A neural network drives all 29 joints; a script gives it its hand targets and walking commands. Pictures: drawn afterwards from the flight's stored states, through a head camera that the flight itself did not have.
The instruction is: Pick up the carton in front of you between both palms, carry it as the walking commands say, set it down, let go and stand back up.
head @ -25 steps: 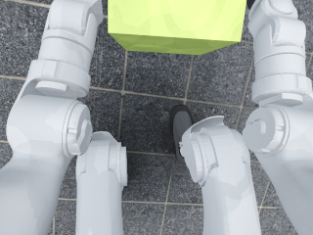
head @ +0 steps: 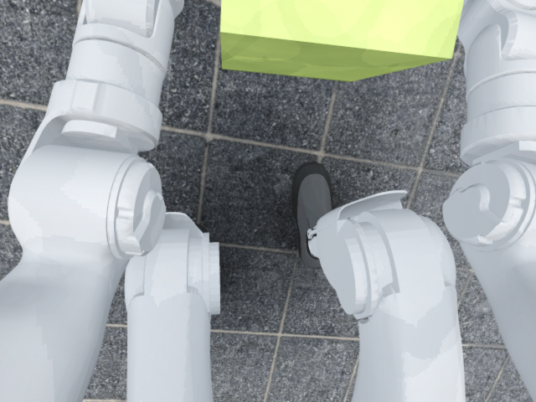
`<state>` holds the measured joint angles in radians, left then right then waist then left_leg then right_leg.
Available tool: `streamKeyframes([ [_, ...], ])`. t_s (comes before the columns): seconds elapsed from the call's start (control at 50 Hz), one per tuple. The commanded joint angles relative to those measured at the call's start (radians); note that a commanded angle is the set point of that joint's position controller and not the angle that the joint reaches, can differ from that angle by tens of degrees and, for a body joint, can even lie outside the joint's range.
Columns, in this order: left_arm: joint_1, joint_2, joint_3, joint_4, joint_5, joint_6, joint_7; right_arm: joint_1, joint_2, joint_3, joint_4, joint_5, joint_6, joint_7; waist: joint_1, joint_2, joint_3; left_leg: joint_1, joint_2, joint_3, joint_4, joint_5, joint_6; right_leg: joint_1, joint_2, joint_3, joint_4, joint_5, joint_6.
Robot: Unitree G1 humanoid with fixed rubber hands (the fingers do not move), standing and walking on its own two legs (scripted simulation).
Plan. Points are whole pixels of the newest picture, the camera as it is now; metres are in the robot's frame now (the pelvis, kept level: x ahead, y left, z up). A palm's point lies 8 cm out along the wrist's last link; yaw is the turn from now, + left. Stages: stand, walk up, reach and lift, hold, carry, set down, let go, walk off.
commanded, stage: set down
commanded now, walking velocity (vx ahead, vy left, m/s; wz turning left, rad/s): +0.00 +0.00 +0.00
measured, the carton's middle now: out of the picture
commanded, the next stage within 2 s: let go in 1.66 s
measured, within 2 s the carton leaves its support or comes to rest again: rests again in 0.36 s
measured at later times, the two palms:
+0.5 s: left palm out of the picture +0.58 +0.06 -0.21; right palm out of the picture +0.50 -0.29 -0.20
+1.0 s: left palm out of the picture +0.62 +0.06 -0.06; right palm out of the picture +0.53 -0.30 -0.06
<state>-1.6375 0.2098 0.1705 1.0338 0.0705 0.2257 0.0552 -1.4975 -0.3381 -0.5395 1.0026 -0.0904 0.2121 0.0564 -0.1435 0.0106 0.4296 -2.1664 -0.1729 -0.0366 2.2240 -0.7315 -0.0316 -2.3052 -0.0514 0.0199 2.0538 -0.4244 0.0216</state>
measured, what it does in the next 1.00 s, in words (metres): rises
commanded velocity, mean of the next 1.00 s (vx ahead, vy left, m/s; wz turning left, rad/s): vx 0.00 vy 0.00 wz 0.00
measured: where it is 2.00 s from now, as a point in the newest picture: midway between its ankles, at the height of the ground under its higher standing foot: (253, 261)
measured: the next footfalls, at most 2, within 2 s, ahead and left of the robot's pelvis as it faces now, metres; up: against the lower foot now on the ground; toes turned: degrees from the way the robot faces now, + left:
none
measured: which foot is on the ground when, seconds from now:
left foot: down 0.00-1.00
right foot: down 0.00-1.00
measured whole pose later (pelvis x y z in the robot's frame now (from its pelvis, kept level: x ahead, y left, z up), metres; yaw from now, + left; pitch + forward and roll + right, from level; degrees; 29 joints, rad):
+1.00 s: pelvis -0.01 -0.01 +0.05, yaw -1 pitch +39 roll +1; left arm -1.64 0.42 0.07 1.09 -0.11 0.27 0.08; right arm -1.52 -0.35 -0.33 0.99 0.09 0.22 -0.11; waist -0.15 0.05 0.30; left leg -2.04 -0.09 -0.02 2.04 -0.69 -0.02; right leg -2.19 -0.01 0.02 1.87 -0.37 0.01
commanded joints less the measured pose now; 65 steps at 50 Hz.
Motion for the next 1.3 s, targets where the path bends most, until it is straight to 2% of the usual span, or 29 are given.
streamKeyframes([
  [0.0,-0.300,-0.625,-0.162,-0.016,-0.006,-0.014,-0.165,-0.396,0.734,0.249,-0.002,0.059,0.014,0.198,0.005,0.167,-0.808,0.163,0.025,0.045,-0.261,0.234,0.036,0.615,0.110,-0.045,-0.018,0.214,-0.018],
  [0.14,-0.226,-0.575,-0.114,0.026,0.061,0.001,-0.169,-0.357,0.676,0.193,0.033,0.026,0.019,0.191,0.024,0.186,-0.715,0.175,0.035,0.028,-0.259,0.221,0.037,0.547,0.106,-0.039,-0.004,0.161,-0.017],
  [0.22,-0.217,-0.503,-0.099,0.025,0.073,0.001,-0.154,-0.328,0.597,0.152,0.046,0.016,0.008,0.171,0.011,0.182,-0.707,0.215,0.042,0.018,-0.263,0.231,0.035,0.539,0.098,-0.047,0.000,0.149,-0.012],
  [0.28,-0.203,-0.289,-0.081,-0.005,0.072,-0.017,-0.099,-0.253,0.382,0.088,0.071,-0.001,-0.025,0.117,-0.015,0.181,-0.735,0.279,0.057,0.016,-0.268,0.265,0.022,0.557,0.086,-0.058,0.000,0.169,-0.003],
  [0.32,-0.195,0.023,-0.068,-0.043,0.061,-0.047,-0.020,-0.142,0.065,-0.007,0.120,-0.021,-0.078,0.036,-0.040,0.177,-0.786,0.338,0.082,0.017,-0.274,0.298,0.006,0.588,0.074,-0.067,0.001,0.199,0.005],
  [0.34,-0.211,0.156,-0.066,-0.053,0.042,-0.063,0.021,-0.121,-0.082,-0.042,0.120,-0.015,-0.110,-0.015,-0.055,0.179,-0.840,0.368,0.093,0.011,-0.271,0.330,-0.004,0.608,0.067,-0.072,0.004,0.226,0.009],
  [0.38,-0.309,0.223,-0.100,-0.073,-0.029,-0.077,0.056,-0.202,-0.144,-0.002,0.103,0.054,-0.153,-0.072,-0.057,0.183,-0.938,0.389,0.097,-0.004,-0.249,0.395,-0.013,0.639,0.061,-0.071,0.010,0.292,0.003],
  [0.4,-0.341,0.218,-0.139,-0.074,-0.077,-0.081,0.058,-0.253,-0.163,0.036,0.084,0.092,-0.171,-0.086,-0.070,0.179,-0.972,0.390,0.098,-0.013,-0.240,0.418,-0.012,0.662,0.059,-0.066,0.014,0.331,-0.003],
  [0.44,-0.377,0.215,-0.204,-0.079,-0.166,-0.087,0.055,-0.333,-0.211,0.104,0.054,0.161,-0.202,-0.102,-0.104,0.177,-1.075,0.420,0.110,-0.027,-0.215,0.482,-0.013,0.718,0.049,-0.061,0.035,0.422,-0.017],
  [0.48,-0.405,0.216,-0.256,-0.109,-0.228,-0.092,0.053,-0.349,-0.233,0.133,0.067,0.199,-0.211,-0.110,-0.133,0.205,-1.145,0.441,0.120,-0.019,-0.202,0.504,-0.024,0.752,0.043,-0.056,0.039,0.458,-0.029],
  [0.54,-0.434,0.228,-0.307,-0.111,-0.288,-0.086,0.039,-0.308,-0.276,0.107,0.113,0.204,-0.198,-0.110,-0.192,0.232,-1.187,0.464,0.123,-0.014,-0.202,0.480,-0.037,0.774,0.034,-0.064,0.018,0.457,-0.034],
  [0.58,-0.419,0.233,-0.312,-0.073,-0.302,-0.069,0.025,-0.259,-0.287,0.088,0.140,0.193,-0.178,-0.111,-0.208,0.218,-1.180,0.433,0.116,-0.003,-0.212,0.413,-0.035,0.807,0.027,-0.069,-0.002,0.438,-0.038],
  [0.62,-0.387,0.245,-0.296,-0.032,-0.299,-0.051,0.015,-0.257,-0.287,0.094,0.120,0.184,-0.159,-0.116,-0.184,0.175,-1.179,0.338,0.105,0.024,-0.228,0.317,-0.028,0.894,0.023,-0.067,-0.027,0.423,-0.039],
  [0.66,-0.357,0.269,-0.257,-0.026,-0.280,-0.038,0.013,-0.305,-0.272,0.125,0.032,0.189,-0.141,-0.125,-0.138,0.129,-1.241,0.257,0.096,0.057,-0.245,0.249,-0.022,1.024,0.025,-0.060,-0.049,0.430,-0.037],
  [0.74,-0.400,0.356,-0.176,-0.192,-0.231,-0.018,0.051,-0.379,-0.241,0.210,-0.188,0.246,-0.086,-0.153,-0.046,0.078,-1.610,0.280,0.074,0.124,-0.294,0.225,-0.005,1.362,0.047,-0.046,-0.084,0.516,-0.026],
  [0.78,-0.408,0.383,-0.130,-0.196,-0.205,0.016,0.066,-0.366,-0.218,0.237,-0.200,0.257,-0.031,-0.166,-0.030,0.036,-1.608,0.248,0.069,0.135,-0.343,0.158,0.011,1.419,0.064,-0.044,-0.129,0.447,-0.019],
  [0.84,-0.356,0.346,-0.096,-0.095,-0.188,0.044,0.049,-0.317,-0.165,0.243,-0.143,0.228,0.011,-0.170,-0.037,-0.003,-1.384,0.170,0.074,0.115,-0.408,0.058,0.027,1.289,0.075,-0.048,-0.209,0.247,-0.005],
  [0.88,-0.312,0.331,-0.078,-0.060,-0.180,0.037,0.030,-0.281,-0.138,0.225,-0.127,0.194,0.007,-0.170,-0.038,-0.004,-1.327,0.161,0.075,0.105,-0.429,0.065,0.027,1.223,0.073,-0.048,-0.238,0.230,-0.005],
  [0.96,-0.260,0.307,-0.048,-0.018,-0.149,0.009,0.009,-0.211,-0.101,0.160,-0.096,0.136,-0.014,-0.156,-0.050,0.034,-1.307,0.210,0.070,0.090,-0.487,0.136,0.017,1.112,0.076,-0.060,-0.271,0.302,-0.005],
  [1.04,-0.197,0.283,-0.031,-0.024,-0.116,-0.002,0.011,-0.170,-0.106,0.129,-0.154,0.110,-0.035,-0.141,-0.056,0.066,-1.385,0.303,0.060,0.084,-0.551,0.240,0.003,1.102,0.084,-0.079,-0.315,0.410,0.000],
  [1.12,-0.182,0.263,-0.056,-0.132,-0.123,0.012,0.024,-0.108,-0.136,0.117,-0.237,0.117,-0.024,-0.126,-0.080,0.091,-1.538,0.424,0.046,0.086,-0.618,0.329,-0.007,1.179,0.092,-0.098,-0.372,0.527,0.004],
  [1.18,-0.192,0.254,-0.075,-0.214,-0.138,0.035,0.030,-0.075,-0.153,0.117,-0.285,0.132,0.000,-0.112,-0.098,0.110,-1.611,0.517,0.040,0.087,-0.668,0.376,-0.012,1.205,0.097,-0.111,-0.427,0.564,0.004],
  [1.22,-0.188,0.250,-0.078,-0.243,-0.143,0.051,0.031,-0.062,-0.158,0.120,-0.314,0.145,0.016,-0.105,-0.099,0.124,-1.637,0.569,0.039,0.087,-0.702,0.398,-0.014,1.217,0.099,-0.115,-0.467,0.575,0.002],
  [1.28,-0.171,0.251,-0.071,-0.259,-0.131,0.068,0.028,-0.041,-0.154,0.128,-0.333,0.165,0.036,-0.094,-0.083,0.146,-1.655,0.623,0.040,0.087,-0.756,0.420,-0.016,1.242,0.100,-0.110,-0.527,0.586,-0.001],
])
